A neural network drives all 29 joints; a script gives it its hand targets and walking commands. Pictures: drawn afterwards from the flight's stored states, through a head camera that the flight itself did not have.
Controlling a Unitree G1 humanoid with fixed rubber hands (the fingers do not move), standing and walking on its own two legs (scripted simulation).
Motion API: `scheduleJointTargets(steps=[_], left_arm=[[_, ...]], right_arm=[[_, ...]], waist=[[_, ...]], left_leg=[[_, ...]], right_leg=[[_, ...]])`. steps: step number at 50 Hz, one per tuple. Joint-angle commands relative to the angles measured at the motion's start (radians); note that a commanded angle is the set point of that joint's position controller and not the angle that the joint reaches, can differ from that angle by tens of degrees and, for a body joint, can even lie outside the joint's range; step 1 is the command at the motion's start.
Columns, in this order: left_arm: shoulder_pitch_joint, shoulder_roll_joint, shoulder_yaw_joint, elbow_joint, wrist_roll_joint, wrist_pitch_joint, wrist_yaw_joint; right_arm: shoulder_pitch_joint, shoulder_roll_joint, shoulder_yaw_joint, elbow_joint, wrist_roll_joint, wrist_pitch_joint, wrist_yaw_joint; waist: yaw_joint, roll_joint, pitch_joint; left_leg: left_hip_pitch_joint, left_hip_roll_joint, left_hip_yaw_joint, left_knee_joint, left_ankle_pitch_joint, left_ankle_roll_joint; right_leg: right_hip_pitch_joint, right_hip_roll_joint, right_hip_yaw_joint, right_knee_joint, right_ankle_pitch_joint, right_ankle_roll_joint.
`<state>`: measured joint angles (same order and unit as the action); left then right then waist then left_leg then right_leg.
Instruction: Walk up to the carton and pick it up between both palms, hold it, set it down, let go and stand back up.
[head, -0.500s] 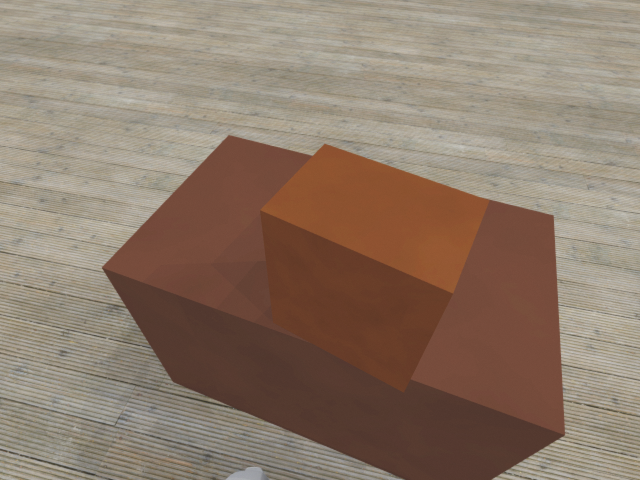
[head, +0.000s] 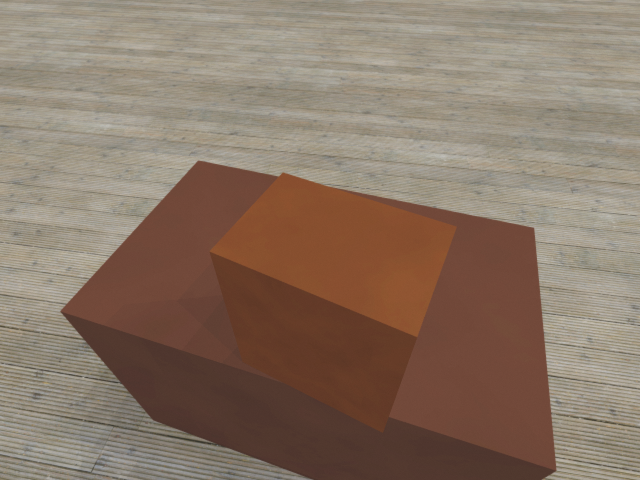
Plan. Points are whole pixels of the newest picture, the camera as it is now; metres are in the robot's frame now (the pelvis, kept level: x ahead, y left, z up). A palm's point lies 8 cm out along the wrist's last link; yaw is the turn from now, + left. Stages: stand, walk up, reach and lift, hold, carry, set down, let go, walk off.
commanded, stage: walk up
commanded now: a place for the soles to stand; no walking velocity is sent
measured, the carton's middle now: (333, 304) +0.39 -0.02 -0.03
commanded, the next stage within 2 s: none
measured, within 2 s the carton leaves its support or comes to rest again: neither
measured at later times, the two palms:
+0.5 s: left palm out of the picture +0.05 +0.27 -0.13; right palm out of the picture +0.03 -0.25 -0.12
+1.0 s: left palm out of the picture +0.10 +0.46 -0.12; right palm out of the picture +0.04 -0.10 -0.12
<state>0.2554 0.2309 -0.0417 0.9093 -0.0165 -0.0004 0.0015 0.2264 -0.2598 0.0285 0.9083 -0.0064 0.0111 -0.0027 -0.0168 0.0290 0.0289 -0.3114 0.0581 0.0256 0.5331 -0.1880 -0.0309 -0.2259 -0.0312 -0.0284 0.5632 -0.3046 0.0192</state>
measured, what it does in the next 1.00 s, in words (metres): steps to the left: left foot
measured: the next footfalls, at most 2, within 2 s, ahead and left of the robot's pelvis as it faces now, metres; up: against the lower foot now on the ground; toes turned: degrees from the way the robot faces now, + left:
left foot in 0.90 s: +0.07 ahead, +0.30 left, +0.00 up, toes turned -11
right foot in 1.30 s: -0.06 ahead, +0.07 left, +0.00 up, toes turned -35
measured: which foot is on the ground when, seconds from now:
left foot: down 0.00-0.56, up 0.58-0.88, down 0.90-1.00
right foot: down 0.00-0.90, up 0.92-1.00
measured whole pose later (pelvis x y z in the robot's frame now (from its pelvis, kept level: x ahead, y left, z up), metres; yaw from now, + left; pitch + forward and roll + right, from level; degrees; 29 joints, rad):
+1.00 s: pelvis -0.04 +0.17 -0.01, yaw -13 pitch -1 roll -1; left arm 0.26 0.36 0.08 0.76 0.03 0.02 0.09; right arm 0.08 -0.25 0.00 0.81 -0.01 0.10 0.03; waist 0.02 -0.02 0.13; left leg -0.36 0.07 -0.01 0.71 -0.33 -0.05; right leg -0.54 0.02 0.17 1.06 -0.58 0.02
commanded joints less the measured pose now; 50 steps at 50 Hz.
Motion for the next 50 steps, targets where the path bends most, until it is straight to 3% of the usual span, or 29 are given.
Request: scheduleJointTargets(steps=[1,18,27,28,29,30,31,32,34,35,38,40,41,42,43,44,45,46,47,48,49,50], left_arm=[[0.009,0.152,0.033,-0.034,0.006,-0.025,-0.001],[-0.008,0.168,0.017,0.028,0.011,-0.009,0.007],[0.019,0.173,0.008,0.056,0.011,-0.014,0.01],[0.197,0.244,0.061,0.015,0.057,-0.034,0.048],[0.234,0.324,0.087,0.037,0.06,-0.036,0.073],[0.206,0.356,0.112,0.015,0.058,-0.033,0.097],[0.159,0.335,0.125,-0.016,0.055,-0.028,0.114],[0.129,0.297,0.127,-0.036,0.056,-0.03,0.118],[0.106,0.256,0.131,-0.071,0.06,-0.039,0.11],[0.1,0.253,0.135,-0.085,0.061,-0.042,0.105],[0.104,0.279,0.151,-0.125,0.072,-0.044,0.094],[0.101,0.304,0.161,-0.151,0.085,-0.037,0.088],[0.085,0.312,0.163,-0.167,0.09,-0.029,0.083],[0.044,0.312,0.158,-0.184,0.091,-0.019,0.077],[-0.016,0.291,0.143,-0.203,0.09,-0.008,0.073],[0.02,0.217,0.121,-0.211,0.09,0.003,0.07],[0.092,0.12,0.103,-0.233,0.069,0.003,0.068],[0.098,0.13,0.109,-0.259,0.043,0.003,0.09],[0.056,0.169,0.123,-0.254,0.035,0.011,0.096],[0.071,0.199,0.141,-0.224,0.029,0.012,0.094],[0.137,0.207,0.146,-0.185,0.028,0.011,0.084],[0.191,0.205,0.149,-0.166,0.034,0.01,0.075]], right_arm=[[0.034,-0.106,-0.007,0.007,-0.002,-0.026,-0.001],[0.03,-0.159,-0.002,0.084,0.013,-0.02,-0.005],[0.018,-0.167,-0.005,0.094,0.013,-0.014,-0.005],[-0.198,-0.278,-0.051,-0.032,-0.081,0.029,0.016],[-0.209,-0.225,-0.046,-0.061,-0.1,0.044,0.02],[-0.129,-0.178,-0.033,-0.063,-0.108,0.06,0.021],[-0.107,-0.162,-0.031,-0.069,-0.09,0.07,0.02],[-0.127,-0.161,-0.036,-0.083,-0.079,0.073,0.02],[-0.145,-0.151,-0.036,-0.118,-0.085,0.076,0.024],[-0.146,-0.141,-0.033,-0.13,-0.084,0.079,0.031],[-0.19,-0.136,-0.031,-0.169,-0.057,0.092,0.045],[-0.192,-0.143,-0.038,-0.177,-0.042,0.093,0.051],[-0.169,-0.147,-0.044,-0.171,-0.035,0.091,0.055],[-0.115,-0.15,-0.052,-0.155,-0.029,0.089,0.059],[-0.021,-0.159,-0.064,-0.125,-0.021,0.085,0.062],[0.045,-0.207,-0.088,-0.098,-0.016,0.081,0.06],[0.037,-0.295,-0.102,-0.115,-0.02,0.077,0.052],[-0.051,-0.379,-0.129,-0.155,0.006,0.082,0.035],[-0.138,-0.332,-0.124,-0.166,0.012,0.084,0.019],[-0.173,-0.25,-0.104,-0.159,0.001,0.083,0.016],[-0.205,-0.215,-0.098,-0.168,-0.015,0.084,0.009],[-0.223,-0.194,-0.094,-0.181,-0.016,0.077,0.005]], waist=[[0.002,-0.121,-0.013],[0.016,0.004,0.001],[0.009,0.003,-0.002],[0.101,0.074,0.07],[0.103,-0.059,0.092],[0.079,-0.133,0.079],[0.047,-0.131,0.064],[0.028,-0.124,0.044],[0.014,-0.137,-0.012],[0.017,-0.164,-0.034],[0.034,-0.221,-0.056],[0.044,-0.249,-0.076],[0.038,-0.265,-0.089],[0.006,-0.256,-0.102],[-0.052,-0.193,-0.119],[-0.07,-0.019,-0.124],[-0.043,0.237,-0.094],[-0.056,0.343,-0.159],[-0.04,0.31,-0.062],[-0.012,0.239,0.025],[0.032,0.205,0.033],[0.065,0.215,0.02]], left_leg=[[0.09,0.046,-0.054,-0.054,0.08,0.054],[0.05,0.075,-0.104,-0.144,-0.005,0.069],[0.063,0.076,-0.12,-0.166,-0.061,0.074],[-0.034,-0.001,0.041,0.123,-0.127,0.044],[-0.257,-0.053,0.022,0.28,-0.275,0.009],[-0.363,0.02,-0.064,0.433,-0.355,-0.006],[-0.372,0.047,-0.109,0.511,-0.325,-0.015],[-0.353,0.057,-0.147,0.549,-0.284,-0.019],[-0.299,0.071,-0.17,0.555,-0.224,-0.036],[-0.271,0.063,-0.153,0.544,-0.21,-0.041],[-0.212,0.064,-0.139,0.45,-0.254,-0.036],[-0.146,0.05,-0.126,0.341,-0.275,-0.02],[-0.084,0.026,-0.103,0.272,-0.263,-0.009],[0.028,0.0,-0.061,0.154,-0.196,0.007],[0.193,-0.031,-0.006,-0.021,-0.047,0.022],[0.295,-0.004,-0.057,-0.119,0.021,0.031],[0.303,0.247,-0.336,-0.152,0.153,0.078],[0.136,0.392,-0.47,-0.226,-0.001,0.253],[-0.048,0.353,-0.456,-0.301,-0.126,0.255],[-0.054,0.276,-0.311,-0.237,-0.088,0.215],[-0.018,0.235,-0.237,-0.172,-0.004,0.193],[-0.015,0.229,-0.214,-0.14,0.036,0.191]], right_leg=[[-0.047,-0.123,0.13,-0.201,0.169,-0.068],[-0.023,-0.07,0.085,-0.162,0.05,-0.06],[-0.047,-0.066,0.082,-0.164,0.024,-0.05],[-0.051,-0.205,0.314,-0.217,0.17,-0.13],[0.069,-0.341,0.508,-0.272,0.297,-0.208],[0.132,-0.45,0.588,-0.266,0.361,-0.29],[0.129,-0.434,0.557,-0.24,0.436,-0.293],[0.114,-0.375,0.491,-0.216,0.499,-0.26],[0.104,-0.278,0.38,-0.184,0.517,-0.196],[0.091,-0.252,0.352,-0.175,0.527,-0.188],[0.043,-0.256,0.365,-0.151,0.524,-0.193],[0.009,-0.243,0.371,-0.106,0.498,-0.171],[-0.025,-0.22,0.357,-0.073,0.489,-0.151],[-0.097,-0.184,0.321,-0.025,0.488,-0.123],[-0.204,-0.119,0.27,0.057,0.437,-0.092],[-0.311,0.008,0.203,0.218,0.237,-0.057],[-0.479,0.177,0.14,0.376,-0.313,-0.013],[-0.439,0.086,0.112,0.541,-0.477,-0.009],[-0.36,0.074,0.158,0.657,-0.416,-0.024],[-0.364,0.081,0.171,0.676,-0.332,-0.028],[-0.363,0.084,0.159,0.681,-0.269,-0.02],[-0.315,0.075,0.143,0.678,-0.209,-0.021]])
